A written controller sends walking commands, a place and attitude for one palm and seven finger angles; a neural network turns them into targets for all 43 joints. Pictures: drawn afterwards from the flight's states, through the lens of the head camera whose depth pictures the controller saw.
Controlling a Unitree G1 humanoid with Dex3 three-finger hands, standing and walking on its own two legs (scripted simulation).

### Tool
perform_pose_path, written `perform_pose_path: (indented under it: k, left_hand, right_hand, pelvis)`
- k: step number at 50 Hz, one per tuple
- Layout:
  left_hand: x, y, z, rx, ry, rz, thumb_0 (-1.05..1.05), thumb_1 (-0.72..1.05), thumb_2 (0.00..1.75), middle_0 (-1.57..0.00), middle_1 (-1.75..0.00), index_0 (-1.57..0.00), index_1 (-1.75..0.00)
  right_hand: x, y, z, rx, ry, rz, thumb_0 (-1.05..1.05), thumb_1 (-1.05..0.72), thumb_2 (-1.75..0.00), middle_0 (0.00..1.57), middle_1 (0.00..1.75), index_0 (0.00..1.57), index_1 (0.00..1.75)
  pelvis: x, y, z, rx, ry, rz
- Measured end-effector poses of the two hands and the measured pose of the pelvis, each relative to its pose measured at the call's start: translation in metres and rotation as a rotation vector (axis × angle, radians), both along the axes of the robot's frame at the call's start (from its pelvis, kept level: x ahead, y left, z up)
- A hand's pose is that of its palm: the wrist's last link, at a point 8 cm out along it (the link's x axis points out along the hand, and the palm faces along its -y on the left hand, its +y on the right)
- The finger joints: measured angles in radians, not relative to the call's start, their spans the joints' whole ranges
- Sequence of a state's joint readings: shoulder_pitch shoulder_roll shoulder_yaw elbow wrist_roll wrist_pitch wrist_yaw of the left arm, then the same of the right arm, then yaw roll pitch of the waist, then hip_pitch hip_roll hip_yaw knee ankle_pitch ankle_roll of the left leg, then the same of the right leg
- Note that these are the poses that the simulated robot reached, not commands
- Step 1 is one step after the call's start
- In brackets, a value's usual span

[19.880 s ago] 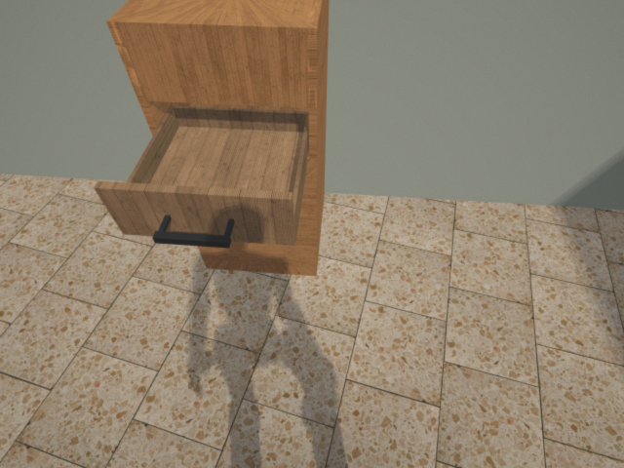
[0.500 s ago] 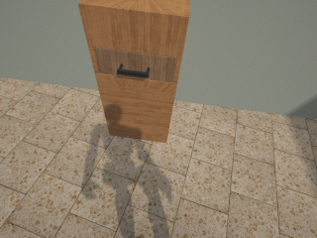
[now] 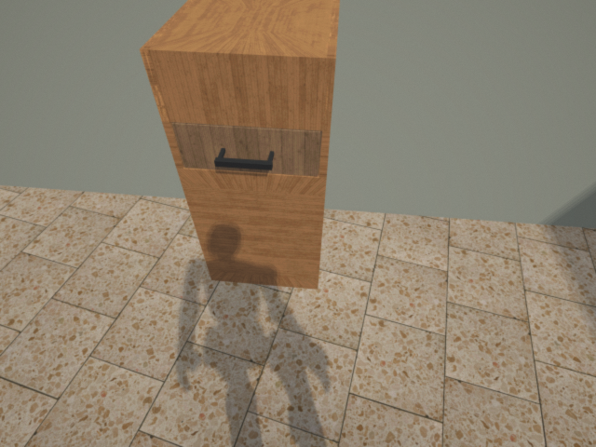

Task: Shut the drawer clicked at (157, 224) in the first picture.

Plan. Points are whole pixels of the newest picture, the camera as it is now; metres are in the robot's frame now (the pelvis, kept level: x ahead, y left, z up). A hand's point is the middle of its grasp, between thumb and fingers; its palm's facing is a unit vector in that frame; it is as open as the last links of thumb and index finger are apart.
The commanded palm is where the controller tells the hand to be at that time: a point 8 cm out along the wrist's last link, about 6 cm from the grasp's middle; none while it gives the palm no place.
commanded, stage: let the arm hang, fingers relaxed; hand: left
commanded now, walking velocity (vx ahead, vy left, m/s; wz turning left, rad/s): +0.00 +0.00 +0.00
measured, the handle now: (245, 158) +0.81 +0.19 -0.11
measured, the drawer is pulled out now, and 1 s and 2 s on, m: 0.00 0.00 0.00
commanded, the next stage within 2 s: look to check the result in 0.18 s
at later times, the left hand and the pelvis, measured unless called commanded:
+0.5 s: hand out of the picture +0.02 +0.17 -0.17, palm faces +0.01 -0.98 -0.22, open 7.4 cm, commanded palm none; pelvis +0.02 -0.01 +0.00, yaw -1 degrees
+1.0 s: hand out of the picture +0.03 +0.16 -0.17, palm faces +0.02 -0.98 -0.20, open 7.4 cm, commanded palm none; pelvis +0.03 -0.01 +0.00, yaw -1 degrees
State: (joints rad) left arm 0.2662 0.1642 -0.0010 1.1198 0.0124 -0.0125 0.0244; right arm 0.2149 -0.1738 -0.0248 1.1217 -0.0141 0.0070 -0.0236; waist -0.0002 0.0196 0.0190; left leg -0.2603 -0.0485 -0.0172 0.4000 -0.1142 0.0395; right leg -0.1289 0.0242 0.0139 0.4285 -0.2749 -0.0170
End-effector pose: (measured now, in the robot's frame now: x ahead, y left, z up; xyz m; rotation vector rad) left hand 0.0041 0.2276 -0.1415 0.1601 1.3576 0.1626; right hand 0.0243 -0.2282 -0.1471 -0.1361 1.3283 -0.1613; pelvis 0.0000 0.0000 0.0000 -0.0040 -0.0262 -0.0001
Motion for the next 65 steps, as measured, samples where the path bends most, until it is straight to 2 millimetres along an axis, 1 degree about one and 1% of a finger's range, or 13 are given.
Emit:
perform_pose_path:
  k: [5,10,16,21,26,31,38,45,54,65]
  left_hand:
    - [0.02,-0.007,0.0,-0.008,-0.035,-0.014,0.0,0.91,0.9,-0.21,-0.3,-0.2,-0.3]
    - [0.027,-0.01,0.0,-0.005,-0.031,-0.017,0.0,0.91,0.9,-0.2,-0.3,-0.2,-0.3]
    - [0.023,-0.009,0.0,0.006,0.005,-0.011,0.0,0.91,0.9,-0.2,-0.3,-0.2,-0.3]
    - [0.015,-0.009,0.001,0.012,0.041,-0.003,0.0,0.91,0.9,-0.2,-0.3,-0.2,-0.3]
    - [0.009,-0.011,0.001,0.011,0.067,0.005,0.01,0.91,0.9,-0.2,-0.3,-0.2,-0.3]
    - [0.007,-0.015,0.0,0.004,0.079,0.007,0.01,0.91,0.9,-0.2,-0.3,-0.2,-0.3]
    - [0.009,-0.019,-0.001,-0.007,0.076,0.009,0.01,0.91,0.9,-0.2,-0.3,-0.2,-0.3]
    - [0.016,-0.02,-0.002,-0.012,0.063,0.008,0.01,0.91,0.9,-0.2,-0.3,-0.2,-0.3]
    - [0.023,-0.014,-0.001,-0.004,0.052,0.005,0.0,0.91,0.9,-0.2,-0.3,-0.2,-0.3]
    - [0.027,-0.008,0.002,0.015,0.053,0.002,0.0,0.91,0.9,-0.2,-0.3,-0.2,-0.3]
  right_hand:
    - [0.0,-0.004,0.001,-0.004,0.007,-0.009,0.0,-0.91,-0.9,0.2,0.3,0.2,0.3]
    - [-0.007,-0.008,0.001,-0.008,0.039,-0.019,0.0,-0.91,-0.9,0.19,0.3,0.2,0.3]
    - [-0.016,-0.011,0.0,-0.009,0.082,-0.027,0.0,-0.91,-0.9,0.19,0.3,0.2,0.3]
    - [-0.018,-0.012,0.0,-0.008,0.105,-0.03,0.0,-0.91,-0.9,0.19,0.3,0.2,0.3]
    - [-0.014,-0.012,0.0,-0.005,0.108,-0.028,0.0,-0.91,-0.9,0.19,0.3,0.2,0.3]
    - [-0.007,-0.01,-0.001,-0.001,0.095,-0.026,0.0,-0.91,-0.9,0.19,0.3,0.2,0.3]
    - [0.005,-0.009,0.0,0.0,0.072,-0.021,0.0,-0.91,-0.9,0.19,0.3,0.2,0.3]
    - [0.011,-0.009,0.001,-0.007,0.061,-0.02,0.0,-0.91,-0.9,0.19,0.3,0.2,0.3]
    - [0.011,-0.008,0.001,-0.009,0.065,-0.022,0.0,-0.91,-0.9,0.19,0.3,0.2,0.3]
    - [0.007,-0.007,-0.001,-0.002,0.079,-0.027,0.0,-0.91,-0.9,0.19,0.3,0.2,0.3]
  pelvis:
    - [0.005,-0.004,0.0,0.001,-0.002,-0.002]
    - [0.009,-0.008,0.001,0.001,-0.002,-0.004]
    - [0.014,-0.011,0.001,0.001,0.0,-0.006]
    - [0.017,-0.013,0.001,0.001,0.001,-0.007]
    - [0.02,-0.014,0.001,0.002,0.002,-0.009]
    - [0.022,-0.015,0.002,0.002,0.002,-0.012]
    - [0.025,-0.014,0.002,0.003,0.004,-0.014]
    - [0.028,-0.013,0.002,0.003,0.004,-0.014]
    - [0.031,-0.011,0.002,0.006,0.005,-0.016]
    - [0.034,-0.01,0.002,0.01,0.006,-0.018]
